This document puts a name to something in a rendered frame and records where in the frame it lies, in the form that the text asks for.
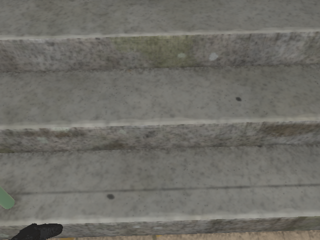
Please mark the left robot hand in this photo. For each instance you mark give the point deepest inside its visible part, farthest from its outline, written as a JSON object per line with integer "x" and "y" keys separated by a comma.
{"x": 39, "y": 232}

